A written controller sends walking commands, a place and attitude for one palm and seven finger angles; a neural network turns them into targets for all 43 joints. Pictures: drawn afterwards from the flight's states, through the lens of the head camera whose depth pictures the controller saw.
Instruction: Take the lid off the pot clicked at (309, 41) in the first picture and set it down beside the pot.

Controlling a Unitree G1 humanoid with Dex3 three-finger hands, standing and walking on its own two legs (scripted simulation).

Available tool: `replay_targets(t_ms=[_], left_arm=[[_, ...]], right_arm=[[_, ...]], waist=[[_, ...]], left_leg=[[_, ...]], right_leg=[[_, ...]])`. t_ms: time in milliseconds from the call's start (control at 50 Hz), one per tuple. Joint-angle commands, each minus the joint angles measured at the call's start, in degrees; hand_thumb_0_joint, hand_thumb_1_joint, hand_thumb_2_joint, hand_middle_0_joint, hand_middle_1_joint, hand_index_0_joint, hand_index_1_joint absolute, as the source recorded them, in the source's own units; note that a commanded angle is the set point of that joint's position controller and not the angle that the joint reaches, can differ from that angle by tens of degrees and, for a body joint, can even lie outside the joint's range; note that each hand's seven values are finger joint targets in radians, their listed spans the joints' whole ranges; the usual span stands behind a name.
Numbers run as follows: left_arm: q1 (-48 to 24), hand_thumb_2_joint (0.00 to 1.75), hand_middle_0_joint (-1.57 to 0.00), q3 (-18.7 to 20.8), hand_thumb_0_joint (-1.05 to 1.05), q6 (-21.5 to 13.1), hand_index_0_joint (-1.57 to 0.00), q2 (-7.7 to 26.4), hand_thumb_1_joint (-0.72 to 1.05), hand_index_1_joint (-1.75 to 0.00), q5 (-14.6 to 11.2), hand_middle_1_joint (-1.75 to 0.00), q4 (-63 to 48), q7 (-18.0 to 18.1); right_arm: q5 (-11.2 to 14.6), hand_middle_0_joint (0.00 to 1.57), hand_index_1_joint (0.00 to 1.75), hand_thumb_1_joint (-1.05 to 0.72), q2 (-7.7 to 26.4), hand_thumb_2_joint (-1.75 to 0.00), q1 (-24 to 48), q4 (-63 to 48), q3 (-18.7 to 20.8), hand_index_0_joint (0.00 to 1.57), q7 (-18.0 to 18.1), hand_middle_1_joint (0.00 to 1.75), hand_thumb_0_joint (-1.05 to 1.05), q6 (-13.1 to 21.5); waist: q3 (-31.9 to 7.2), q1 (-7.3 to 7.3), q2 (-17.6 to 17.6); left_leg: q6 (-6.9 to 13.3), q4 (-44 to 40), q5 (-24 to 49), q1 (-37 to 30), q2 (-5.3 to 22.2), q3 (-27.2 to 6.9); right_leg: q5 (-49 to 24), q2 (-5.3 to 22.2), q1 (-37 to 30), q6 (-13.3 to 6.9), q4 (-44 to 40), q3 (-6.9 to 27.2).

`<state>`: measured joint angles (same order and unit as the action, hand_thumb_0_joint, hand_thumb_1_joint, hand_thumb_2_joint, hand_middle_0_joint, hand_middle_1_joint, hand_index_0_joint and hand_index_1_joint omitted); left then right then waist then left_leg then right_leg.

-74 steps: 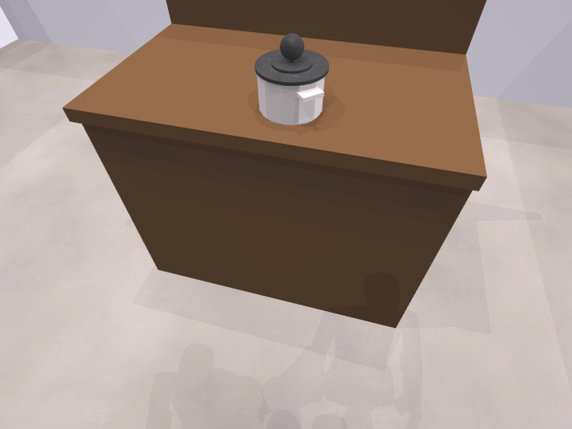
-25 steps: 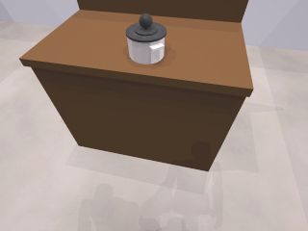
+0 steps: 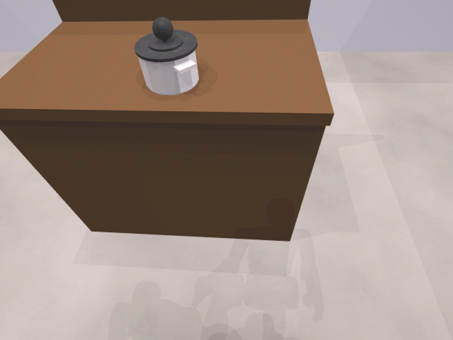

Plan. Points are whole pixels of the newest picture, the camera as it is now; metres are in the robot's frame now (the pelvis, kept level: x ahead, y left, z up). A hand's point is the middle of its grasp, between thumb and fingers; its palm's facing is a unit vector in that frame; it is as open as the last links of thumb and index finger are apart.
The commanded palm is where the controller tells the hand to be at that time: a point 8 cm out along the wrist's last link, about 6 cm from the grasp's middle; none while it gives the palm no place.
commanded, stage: take the last steps up to it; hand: left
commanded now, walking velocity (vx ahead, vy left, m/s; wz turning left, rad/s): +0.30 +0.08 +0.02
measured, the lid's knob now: (162, 28) +0.78 +0.20 +0.18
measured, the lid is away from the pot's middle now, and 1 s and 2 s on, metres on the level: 0.00 0.00 0.00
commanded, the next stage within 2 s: come to a stop and stand still in 0.70 s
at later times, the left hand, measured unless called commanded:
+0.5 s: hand out of the picture +0.04 +0.20 -0.16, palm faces +0.14 -0.98 -0.17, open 7.4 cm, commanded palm none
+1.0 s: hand (137, 233) +0.38 +0.26 -0.15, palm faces +0.00 -0.98 -0.20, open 7.3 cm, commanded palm none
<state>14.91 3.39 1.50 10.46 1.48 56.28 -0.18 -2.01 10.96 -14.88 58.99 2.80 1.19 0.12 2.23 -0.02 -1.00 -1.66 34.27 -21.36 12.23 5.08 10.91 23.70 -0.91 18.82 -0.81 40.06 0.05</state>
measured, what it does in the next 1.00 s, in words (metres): walks ahead: left foot, then right foot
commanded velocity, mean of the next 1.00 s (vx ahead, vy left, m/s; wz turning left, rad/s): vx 0.12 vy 0.03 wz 0.01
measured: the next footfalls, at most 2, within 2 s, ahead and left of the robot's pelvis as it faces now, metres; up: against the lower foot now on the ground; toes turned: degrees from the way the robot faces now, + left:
left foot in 0.52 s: +0.29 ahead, +0.17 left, +0.00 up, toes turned +5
right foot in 1.00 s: +0.38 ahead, -0.03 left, +0.00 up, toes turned -3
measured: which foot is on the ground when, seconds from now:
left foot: down 0.00-0.02, up 0.04-0.50, down 0.52-1.00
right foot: down 0.00-0.54, up 0.56-0.98, down 1.00-1.00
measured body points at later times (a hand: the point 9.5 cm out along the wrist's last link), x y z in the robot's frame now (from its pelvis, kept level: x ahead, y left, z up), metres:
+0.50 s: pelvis +0.15 +0.05 +0.01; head +0.18 +0.06 +0.46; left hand +0.03 +0.25 -0.14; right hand +0.25 -0.17 -0.14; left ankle +0.25 +0.16 -0.71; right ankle +0.00 -0.08 -0.72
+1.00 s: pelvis +0.29 +0.09 +0.01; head +0.31 +0.08 +0.46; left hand +0.38 +0.31 -0.13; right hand +0.25 -0.12 -0.15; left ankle +0.25 +0.17 -0.72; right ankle +0.34 -0.03 -0.72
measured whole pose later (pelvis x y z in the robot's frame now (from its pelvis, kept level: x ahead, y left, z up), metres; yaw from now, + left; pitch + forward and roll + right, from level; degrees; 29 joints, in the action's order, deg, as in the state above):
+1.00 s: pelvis +0.29 +0.09 +0.01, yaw +0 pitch +0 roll +2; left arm 10.1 2.0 0.1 8.9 1.1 55.9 1.4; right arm -1.1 5.9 -20.1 62.3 0.2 2.3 2.2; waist 2.1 2.5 1.7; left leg 3.5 24.4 -16.3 8.2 -3.5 6.5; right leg 8.0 3.5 19.7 0.6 31.3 -2.0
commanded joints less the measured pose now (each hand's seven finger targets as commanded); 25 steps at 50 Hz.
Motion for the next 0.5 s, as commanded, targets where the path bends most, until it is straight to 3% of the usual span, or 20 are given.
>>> replay_targets(t_ms=[0, 20, 40, 80, 120, 200, 320, 360, 400, 420, 460, 480], left_arm=[[18.1, 0.90, -0.20, 2.3, 0.00, -2.9, -0.20, 12.1, 0.90, -0.30, 0.1, -0.30, 2.4, 1.2], [17.6, 0.90, -0.20, 1.9, 0.00, -3.1, -0.20, 10.9, 0.90, -0.30, -0.6, -0.30, 2.3, 1.7], [14.9, 0.90, -0.20, 2.0, 0.00, -3.8, -0.20, 9.3, 0.90, -0.30, -0.5, -0.30, 1.8, 1.8], [10.2, 0.90, -0.20, 1.2, 0.00, -4.7, -0.20, 6.0, 0.90, -0.30, -0.6, -0.30, 0.3, 1.8], [10.6, 0.90, -0.20, 1.1, 0.00, -5.7, -0.20, 5.5, 0.90, -0.30, -0.5, -0.30, 0.1, 1.8], [15.0, 0.90, -0.20, 1.0, 0.00, -6.6, -0.20, 5.7, 0.90, -0.30, -0.5, -0.30, 2.5, 1.8], [17.5, 0.90, -0.20, 1.0, 0.00, -6.7, -0.20, 5.1, 0.90, -0.30, 0.0, -0.30, 4.8, 2.3], [17.3, 0.90, -0.20, 1.1, 0.00, -6.6, -0.20, 5.4, 0.90, -0.30, 0.1, -0.30, 5.4, 2.4], [15.8, 0.90, -0.20, 1.2, 0.00, -6.4, -0.20, 6.4, 0.90, -0.30, 0.3, -0.30, 5.3, 2.4], [14.4, 0.90, -0.20, 1.4, 0.00, -6.4, -0.20, 6.7, 0.90, -0.30, 0.3, -0.30, 5.1, 2.3], [12.9, 0.90, -0.20, 1.6, 0.00, -6.3, -0.20, 7.0, 0.90, -0.30, -0.1, -0.30, 5.0, 2.0], [13.6, 0.90, -0.20, 1.4, 0.00, -6.2, -0.20, 5.8, 0.90, -0.30, -0.5, -0.30, 4.9, 1.7]], right_arm=[[1.0, 0.20, 0.30, -0.90, 2.8, -0.90, 3.1, -5.6, 0.2, 0.20, -0.4, 0.30, 0.00, 0.5], [0.4, 0.20, 0.30, -0.90, 5.1, -0.90, 5.0, -5.9, 0.8, 0.20, -0.6, 0.30, 0.00, 0.5], [0.5, 0.20, 0.30, -0.90, 5.4, -0.90, 4.5, -4.9, 1.0, 0.20, -0.8, 0.30, 0.00, 0.8], [0.4, 0.20, 0.30, -0.90, 5.2, -0.90, 1.7, -2.9, 1.0, 0.20, -1.1, 0.30, 0.00, 1.5], [0.5, 0.20, 0.30, -0.90, 3.5, -0.90, 1.5, -2.3, 0.8, 0.20, -1.5, 0.30, 0.00, 1.5], [1.0, 0.20, 0.30, -0.90, 2.8, -0.90, 4.3, -3.2, 0.8, 0.20, -1.8, 0.30, 0.00, 1.3], [1.2, 0.20, 0.30, -0.90, 2.0, -0.90, 10.7, -5.8, 0.6, 0.20, -2.5, 0.30, 0.00, 1.9], [1.3, 0.20, 0.30, -0.90, 1.4, -0.90, 12.2, -6.4, 0.4, 0.20, -2.7, 0.30, 0.00, 2.2], [1.5, 0.20, 0.30, -0.90, 1.2, -0.90, 11.3, -6.4, 0.2, 0.20, -2.9, 0.30, 0.00, 2.6], [1.6, 0.20, 0.30, -0.90, 1.3, -0.90, 9.4, -5.9, 0.2, 0.20, -2.6, 0.30, 0.00, 3.0], [1.1, 0.20, 0.30, -0.90, 3.1, -0.90, -3.6, -2.0, 0.6, 0.20, -1.6, 0.30, 0.00, 3.8], [0.7, 0.20, 0.30, -0.90, 6.6, -0.90, -11.5, 0.2, 1.4, 0.20, -0.9, 0.30, 0.00, 4.0]], waist=[[4.8, -6.90, 24.0], [8.2, -5.75, 15.9], [8.5, -4.15, 16.3], [4.8, -0.99, 7.2], [2.0, -0.47, 3.1], [0.7, -1.51, 4.8], [4.3, -3.05, 7.8], [5.8, -3.21, 8.6], [5.7, -2.30, 10.0], [5.3, -1.11, 10.1], [-1.2, 4.12, 7.1], [-6.8, 6.82, 3.5]], left_leg=[[2.1, 23.1, -16.3, 29.0, -4.4, -4.6], [2.7, 27.4, -12.0, 29.7, -2.1, -11.2], [3.2, 31.5, -5.1, 30.5, -1.8, -12.2], [2.6, 32.2, 1.7, 27.2, -0.2, -12.7], [1.4, 29.6, 5.1, 25.5, -0.4, -11.0], [0.4, 25.4, 9.0, 27.5, -0.6, -9.6], [1.2, 16.6, 10.0, 28.6, -0.5, -8.1], [1.7, 12.1, 9.9, 25.7, -1.2, -7.0], [2.9, 6.6, 9.1, 18.7, -2.3, -6.1], [3.7, 4.2, 8.3, 13.5, -3.6, -5.5], [5.0, -4.1, 13.3, -3.3, -6.6, -4.6], [6.4, -4.5, 16.8, -15.2, -2.1, -8.9]], right_leg=[[8.1, 19.6, -15.9, -6.0, -31.0, 35.6], [7.7, 20.8, -12.6, -7.5, -32.6, 35.6], [3.7, 18.6, -12.1, -6.3, -31.8, 34.2], [-5.7, 16.9, -12.3, -9.0, -28.1, 25.5], [-18.1, 15.2, -14.4, -10.1, -27.2, 18.4], [-30.0, 14.8, -20.0, -9.8, -27.1, 12.6], [-33.5, 16.2, -21.6, -9.6, -27.5, 10.1], [-35.8, 16.0, -20.5, -8.8, -27.2, 8.7], [-38.2, 15.9, -17.8, -7.9, -25.5, 6.7], [-42.2, 15.6, -15.8, -7.4, -23.0, 5.4], [-46.1, 11.7, -12.9, -5.0, -8.3, 1.3], [-36.6, 9.1, -7.3, -3.9, 3.8, 0.0]])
